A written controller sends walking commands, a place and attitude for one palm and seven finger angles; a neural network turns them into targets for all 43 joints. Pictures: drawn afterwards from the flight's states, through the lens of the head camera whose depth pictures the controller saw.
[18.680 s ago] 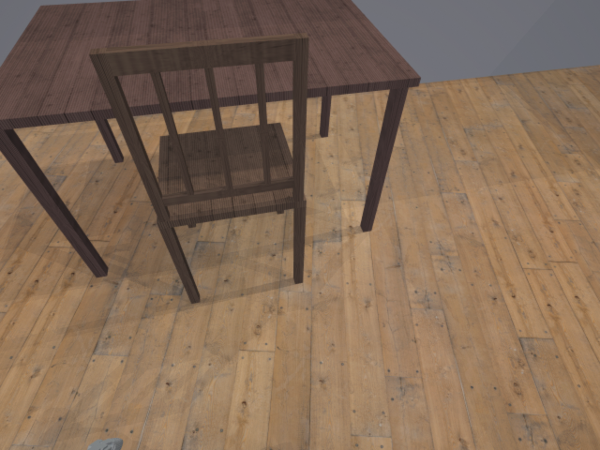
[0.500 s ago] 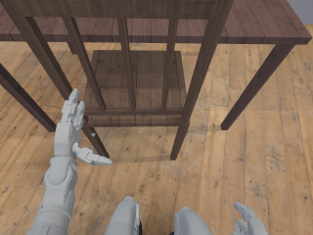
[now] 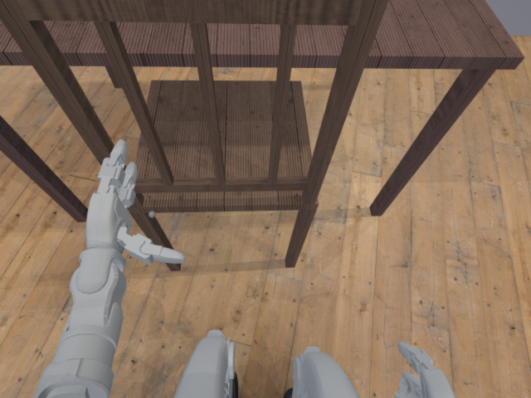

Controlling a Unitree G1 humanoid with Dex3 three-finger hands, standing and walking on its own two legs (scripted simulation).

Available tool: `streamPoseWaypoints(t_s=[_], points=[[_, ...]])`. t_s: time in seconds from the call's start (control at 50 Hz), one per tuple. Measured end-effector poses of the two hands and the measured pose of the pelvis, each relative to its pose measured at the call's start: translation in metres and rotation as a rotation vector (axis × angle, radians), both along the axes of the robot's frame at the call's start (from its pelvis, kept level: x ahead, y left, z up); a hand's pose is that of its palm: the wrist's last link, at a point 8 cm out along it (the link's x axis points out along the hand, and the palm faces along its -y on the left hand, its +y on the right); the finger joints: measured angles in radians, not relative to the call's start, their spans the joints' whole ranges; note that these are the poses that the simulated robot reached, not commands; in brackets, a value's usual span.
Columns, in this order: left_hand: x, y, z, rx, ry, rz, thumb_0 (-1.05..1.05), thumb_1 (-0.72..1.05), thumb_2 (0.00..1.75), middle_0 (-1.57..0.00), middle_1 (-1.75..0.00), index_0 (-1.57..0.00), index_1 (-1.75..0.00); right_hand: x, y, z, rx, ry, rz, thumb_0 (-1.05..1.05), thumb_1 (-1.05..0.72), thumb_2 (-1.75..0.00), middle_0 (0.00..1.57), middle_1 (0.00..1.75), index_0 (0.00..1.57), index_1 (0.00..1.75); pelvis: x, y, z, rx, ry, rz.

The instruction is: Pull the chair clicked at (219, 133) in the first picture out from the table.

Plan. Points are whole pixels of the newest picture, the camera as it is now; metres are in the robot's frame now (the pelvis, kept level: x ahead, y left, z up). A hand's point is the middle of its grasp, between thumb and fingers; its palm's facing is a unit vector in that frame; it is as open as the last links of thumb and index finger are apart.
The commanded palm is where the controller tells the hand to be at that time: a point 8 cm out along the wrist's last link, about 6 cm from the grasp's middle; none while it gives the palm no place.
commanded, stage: push the fingers through the gap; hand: left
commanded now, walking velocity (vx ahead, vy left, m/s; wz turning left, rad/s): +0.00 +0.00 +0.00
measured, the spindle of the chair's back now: (212, 122) +0.52 +0.10 +0.07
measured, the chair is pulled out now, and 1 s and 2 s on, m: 0.00 0.00 0.00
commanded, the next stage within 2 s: hook a spindle and tug to test in 1.38 s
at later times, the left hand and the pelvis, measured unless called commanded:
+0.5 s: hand (154, 182) +0.43 +0.19 +0.03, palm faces +0.10 -0.99 -0.04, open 17.0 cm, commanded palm +0.40 +0.23 +0.02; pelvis +0.00 +0.00 +0.00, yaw -1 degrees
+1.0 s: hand (165, 157) +0.48 +0.18 +0.02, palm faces +0.11 -0.99 -0.04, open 17.0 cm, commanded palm +0.45 +0.23 +0.02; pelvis +0.00 +0.00 -0.01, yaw -2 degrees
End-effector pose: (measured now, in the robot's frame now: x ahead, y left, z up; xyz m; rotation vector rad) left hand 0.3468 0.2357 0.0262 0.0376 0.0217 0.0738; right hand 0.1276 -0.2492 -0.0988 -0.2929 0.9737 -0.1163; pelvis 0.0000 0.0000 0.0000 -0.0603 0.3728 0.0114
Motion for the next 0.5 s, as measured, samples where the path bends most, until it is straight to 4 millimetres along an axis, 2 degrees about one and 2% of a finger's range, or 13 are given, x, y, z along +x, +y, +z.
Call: streamPoseWaypoints(t_s=[0.2, 0.5], points=[[0.027, -0.001, 0.003, 0.008, -0.019, 0.012, -0.01, -0.5, 0.3, -0.07, -0.08, -0.06, -0.08, -0.015, -0.002, -0.005, 0.0, 0.041, -0.022, 0.0, -0.91, -0.9, 0.2, 0.3, 0.2, 0.3, 0.0, 0.001, -0.002, 0.004, 0.019, -0.009], [0.053, 0.005, 0.003, 0.006, -0.02, 0.028, -0.01, -0.5, 0.3, -0.06, -0.08, -0.06, -0.08, -0.042, -0.006, -0.009, -0.009, 0.127, -0.059, 0.0, -0.91, -0.9, 0.2, 0.3, 0.2, 0.3, 0.001, 0.002, -0.003, -0.002, 0.037, -0.013]])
